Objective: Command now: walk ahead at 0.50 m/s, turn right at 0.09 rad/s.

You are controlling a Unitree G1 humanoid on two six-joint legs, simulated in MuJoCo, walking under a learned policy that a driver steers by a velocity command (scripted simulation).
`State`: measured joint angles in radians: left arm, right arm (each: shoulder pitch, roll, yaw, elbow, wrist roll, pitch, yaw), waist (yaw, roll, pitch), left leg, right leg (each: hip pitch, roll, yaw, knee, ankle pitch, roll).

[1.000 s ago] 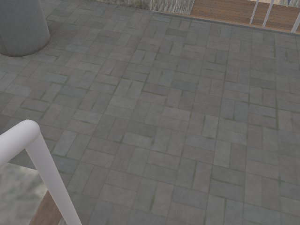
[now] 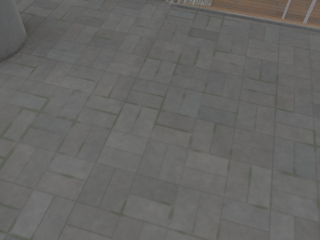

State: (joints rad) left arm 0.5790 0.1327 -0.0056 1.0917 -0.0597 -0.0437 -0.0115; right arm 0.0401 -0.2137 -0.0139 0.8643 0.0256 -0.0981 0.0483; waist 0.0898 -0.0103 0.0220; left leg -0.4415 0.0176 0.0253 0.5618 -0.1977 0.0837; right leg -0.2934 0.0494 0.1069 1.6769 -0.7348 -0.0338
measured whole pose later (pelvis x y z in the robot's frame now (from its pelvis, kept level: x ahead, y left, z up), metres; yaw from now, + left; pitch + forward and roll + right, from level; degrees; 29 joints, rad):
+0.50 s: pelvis +0.29 -0.10 +0.00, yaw -13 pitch +3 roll +2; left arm 0.19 0.24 0.08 0.79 -0.02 -0.06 -0.02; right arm 0.19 -0.27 -0.06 0.96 0.02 -0.12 -0.01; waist 0.01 0.01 0.03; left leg -0.37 0.04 -0.02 1.21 -0.40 0.01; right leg -0.47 0.05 0.00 0.61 -0.19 -0.09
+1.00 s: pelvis +0.60 -0.16 +0.00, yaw -26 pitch +3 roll +2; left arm 0.37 0.23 0.07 0.90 -0.03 -0.07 0.00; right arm 0.02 -0.24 -0.05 0.81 0.01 -0.14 0.02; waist 0.04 -0.02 0.00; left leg -0.42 -0.07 0.03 0.49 -0.13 0.07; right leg -0.26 0.10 0.16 1.08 -0.46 -0.05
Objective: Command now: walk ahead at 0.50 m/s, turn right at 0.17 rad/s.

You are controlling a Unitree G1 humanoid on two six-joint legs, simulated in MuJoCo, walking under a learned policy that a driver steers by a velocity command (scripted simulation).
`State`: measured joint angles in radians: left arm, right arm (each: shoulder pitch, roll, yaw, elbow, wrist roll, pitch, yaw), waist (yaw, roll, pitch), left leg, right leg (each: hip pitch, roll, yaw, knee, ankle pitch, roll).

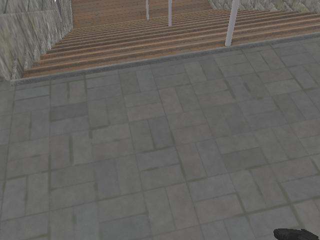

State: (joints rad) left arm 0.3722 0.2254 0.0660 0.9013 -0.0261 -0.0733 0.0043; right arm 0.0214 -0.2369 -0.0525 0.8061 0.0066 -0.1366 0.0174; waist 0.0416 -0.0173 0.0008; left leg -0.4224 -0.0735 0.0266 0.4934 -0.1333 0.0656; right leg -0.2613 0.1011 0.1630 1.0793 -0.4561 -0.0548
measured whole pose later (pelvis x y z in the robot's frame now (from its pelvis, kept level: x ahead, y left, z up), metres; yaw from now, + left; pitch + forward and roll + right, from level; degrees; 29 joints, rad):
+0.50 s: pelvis +0.28 -0.05 +0.00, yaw +1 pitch +2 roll +1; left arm 0.00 0.23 0.04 0.73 0.00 -0.09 -0.02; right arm 0.37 -0.27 -0.05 0.96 0.03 -0.08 0.00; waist -0.06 0.01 0.04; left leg -0.26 -0.01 -0.06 1.01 -0.48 0.02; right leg -0.43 0.01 -0.04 0.53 -0.14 -0.05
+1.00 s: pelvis +0.42 -0.01 +0.00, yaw +16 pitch +3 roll -2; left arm 0.09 0.30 0.07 0.84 0.00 -0.02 0.03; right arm 0.13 -0.28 -0.08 0.70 0.00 0.00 0.01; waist -0.01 -0.02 0.06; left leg -0.44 -0.03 0.00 0.55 -0.16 0.07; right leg -0.44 -0.01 -0.03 1.12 -0.54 0.04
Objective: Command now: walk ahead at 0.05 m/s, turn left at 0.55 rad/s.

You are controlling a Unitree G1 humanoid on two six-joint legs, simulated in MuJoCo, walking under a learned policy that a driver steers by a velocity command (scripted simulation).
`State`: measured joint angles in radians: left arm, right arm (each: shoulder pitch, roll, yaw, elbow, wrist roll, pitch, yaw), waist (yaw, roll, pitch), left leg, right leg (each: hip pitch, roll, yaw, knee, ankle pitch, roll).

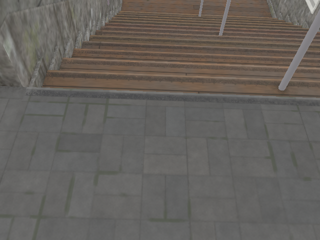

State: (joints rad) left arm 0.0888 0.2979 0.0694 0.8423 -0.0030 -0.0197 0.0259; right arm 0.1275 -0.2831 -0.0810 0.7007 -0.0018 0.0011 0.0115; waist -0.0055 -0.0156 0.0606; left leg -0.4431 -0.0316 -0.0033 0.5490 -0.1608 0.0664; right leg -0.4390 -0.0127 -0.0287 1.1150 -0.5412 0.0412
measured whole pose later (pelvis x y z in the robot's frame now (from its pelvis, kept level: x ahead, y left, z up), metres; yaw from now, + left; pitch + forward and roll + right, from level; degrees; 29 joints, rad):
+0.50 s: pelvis +0.02 -0.04 +0.01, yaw +12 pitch +2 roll +1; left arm 0.19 0.25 0.05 0.82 0.01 -0.02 0.02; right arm 0.17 -0.32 -0.09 0.68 0.00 0.04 -0.03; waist 0.03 0.04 0.02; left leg -0.49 -0.10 -0.14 1.00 -0.44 -0.05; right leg -0.27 -0.01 0.02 0.48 -0.24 -0.01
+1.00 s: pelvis +0.05 -0.04 +0.00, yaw +13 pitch +0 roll +1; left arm 0.22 0.29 0.06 0.89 -0.02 -0.08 -0.02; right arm 0.34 -0.26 -0.05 0.79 0.02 -0.01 -0.02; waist 0.00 0.02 -0.01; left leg -0.16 0.01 -0.07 0.53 -0.37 -0.01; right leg -0.26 0.00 -0.04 0.56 -0.31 -0.07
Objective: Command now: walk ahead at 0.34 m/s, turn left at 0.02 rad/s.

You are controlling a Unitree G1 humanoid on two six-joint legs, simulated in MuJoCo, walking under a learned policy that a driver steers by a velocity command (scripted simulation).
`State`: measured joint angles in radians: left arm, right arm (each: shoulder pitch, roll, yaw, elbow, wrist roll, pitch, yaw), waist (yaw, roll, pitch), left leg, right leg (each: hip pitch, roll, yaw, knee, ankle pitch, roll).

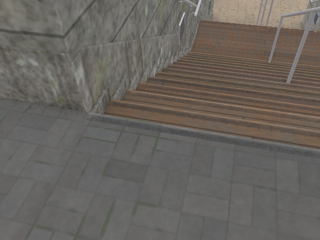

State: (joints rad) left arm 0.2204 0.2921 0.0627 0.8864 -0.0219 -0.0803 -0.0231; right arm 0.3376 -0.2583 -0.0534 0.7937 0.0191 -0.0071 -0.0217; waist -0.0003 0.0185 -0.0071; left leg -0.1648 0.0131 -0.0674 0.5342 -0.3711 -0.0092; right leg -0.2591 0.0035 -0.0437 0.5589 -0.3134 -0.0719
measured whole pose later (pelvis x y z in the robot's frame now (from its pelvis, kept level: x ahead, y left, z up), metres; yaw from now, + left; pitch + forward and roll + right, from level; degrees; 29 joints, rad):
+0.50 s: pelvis +0.22 +0.03 -0.01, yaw -1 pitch +2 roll +0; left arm 0.46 0.28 0.04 0.96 -0.01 -0.05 0.01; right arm -0.03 -0.25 -0.04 0.66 0.02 -0.09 0.04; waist 0.09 0.00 0.05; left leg -0.51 -0.01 0.05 0.54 -0.06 0.07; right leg 0.09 -0.03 -0.01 0.47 -0.47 0.00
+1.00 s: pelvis +0.52 +0.01 +0.00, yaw -1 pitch +2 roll +2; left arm 0.08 0.25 -0.02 0.75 0.07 -0.04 -0.04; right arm 0.45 -0.22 0.00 0.93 -0.08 -0.11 0.08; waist -0.07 -0.02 -0.01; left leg 0.12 -0.02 0.04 0.22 -0.38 0.01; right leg -0.56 -0.05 0.00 0.52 0.01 -0.06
